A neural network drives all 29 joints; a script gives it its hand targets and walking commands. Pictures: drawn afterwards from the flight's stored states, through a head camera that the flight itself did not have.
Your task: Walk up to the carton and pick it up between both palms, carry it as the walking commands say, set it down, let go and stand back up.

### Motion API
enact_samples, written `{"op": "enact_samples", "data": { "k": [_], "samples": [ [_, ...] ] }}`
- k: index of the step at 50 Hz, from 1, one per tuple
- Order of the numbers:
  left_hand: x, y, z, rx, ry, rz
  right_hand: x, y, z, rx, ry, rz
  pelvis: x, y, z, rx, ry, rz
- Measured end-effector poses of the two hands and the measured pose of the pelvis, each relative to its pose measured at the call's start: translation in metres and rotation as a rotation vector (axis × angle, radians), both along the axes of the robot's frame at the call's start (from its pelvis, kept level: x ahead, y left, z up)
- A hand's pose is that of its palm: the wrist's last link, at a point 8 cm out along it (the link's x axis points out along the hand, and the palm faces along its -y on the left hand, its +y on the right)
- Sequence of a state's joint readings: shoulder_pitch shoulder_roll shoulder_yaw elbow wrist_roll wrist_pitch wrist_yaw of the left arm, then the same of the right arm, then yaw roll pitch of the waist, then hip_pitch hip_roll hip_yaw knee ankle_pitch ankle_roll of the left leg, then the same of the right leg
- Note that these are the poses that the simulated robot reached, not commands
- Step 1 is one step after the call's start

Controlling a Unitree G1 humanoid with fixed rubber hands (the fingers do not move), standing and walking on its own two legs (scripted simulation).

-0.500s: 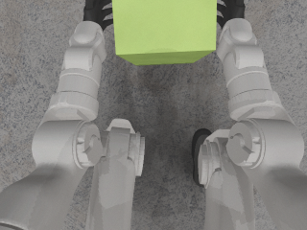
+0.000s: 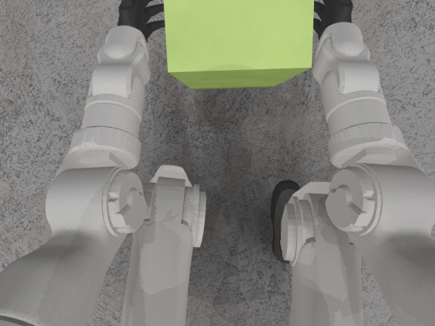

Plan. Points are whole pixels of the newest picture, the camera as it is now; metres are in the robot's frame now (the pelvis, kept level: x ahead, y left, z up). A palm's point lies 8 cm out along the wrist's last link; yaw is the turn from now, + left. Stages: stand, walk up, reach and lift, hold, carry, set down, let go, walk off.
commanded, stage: set down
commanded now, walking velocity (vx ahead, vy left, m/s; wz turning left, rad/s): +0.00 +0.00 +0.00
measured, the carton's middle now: (234, 38) +0.53 +0.03 -0.25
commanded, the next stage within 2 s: let go in 1.92 s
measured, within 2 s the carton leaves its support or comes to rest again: neither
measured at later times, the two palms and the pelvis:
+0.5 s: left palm (109, 31) +0.51 +0.22 -0.18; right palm (346, 35) +0.53 -0.13 -0.18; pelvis +0.00 +0.01 +0.00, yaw +0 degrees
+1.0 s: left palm out of the picture +0.52 +0.23 -0.06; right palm out of the picture +0.55 -0.13 -0.06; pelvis +0.01 +0.01 +0.07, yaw +0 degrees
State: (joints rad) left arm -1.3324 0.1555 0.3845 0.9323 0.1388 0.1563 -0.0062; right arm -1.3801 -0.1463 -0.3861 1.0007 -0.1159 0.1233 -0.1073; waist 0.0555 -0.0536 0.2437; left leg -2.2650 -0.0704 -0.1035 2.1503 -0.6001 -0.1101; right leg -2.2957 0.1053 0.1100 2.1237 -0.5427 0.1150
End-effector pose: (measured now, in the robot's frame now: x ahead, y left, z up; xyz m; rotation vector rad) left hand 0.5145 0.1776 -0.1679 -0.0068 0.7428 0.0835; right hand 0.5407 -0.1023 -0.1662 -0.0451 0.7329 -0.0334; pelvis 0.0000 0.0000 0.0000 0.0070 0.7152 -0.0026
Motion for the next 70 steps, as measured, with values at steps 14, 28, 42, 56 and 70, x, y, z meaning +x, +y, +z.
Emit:
{"op": "enact_samples", "data": {
  "k": [14, 28, 42, 56, 70],
  "samples": [
    [-0.006, 0.017, -0.012, 0.058, -0.004, 0.052, -0.01, -0.009, -0.013, -0.038, 0.009, 0.004, -0.003, 0.002, 0.007, -0.005, -0.012, -0.002],
    [-0.002, 0.046, -0.011, 0.08, -0.012, 0.063, -0.003, -0.03, -0.014, -0.046, -0.024, -0.018, 0.003, 0.006, 0.003, -0.015, -0.001, 0.007],
    [0.003, 0.053, 0.056, 0.078, -0.096, 0.091, 0.003, -0.029, 0.053, -0.064, -0.096, -0.023, 0.007, 0.007, 0.035, -0.023, 0.02, 0.016],
    [0.01, 0.055, 0.146, 0.085, -0.118, 0.093, 0.01, -0.029, 0.142, -0.065, -0.122, -0.021, 0.015, 0.004, 0.1, -0.019, 0.094, 0.01],
    [0.008, 0.058, 0.226, 0.086, -0.124, 0.087, 0.007, -0.033, 0.216, -0.062, -0.134, -0.028, 0.025, 0.001, 0.165, -0.012, 0.111, 0.014]
  ]
}}
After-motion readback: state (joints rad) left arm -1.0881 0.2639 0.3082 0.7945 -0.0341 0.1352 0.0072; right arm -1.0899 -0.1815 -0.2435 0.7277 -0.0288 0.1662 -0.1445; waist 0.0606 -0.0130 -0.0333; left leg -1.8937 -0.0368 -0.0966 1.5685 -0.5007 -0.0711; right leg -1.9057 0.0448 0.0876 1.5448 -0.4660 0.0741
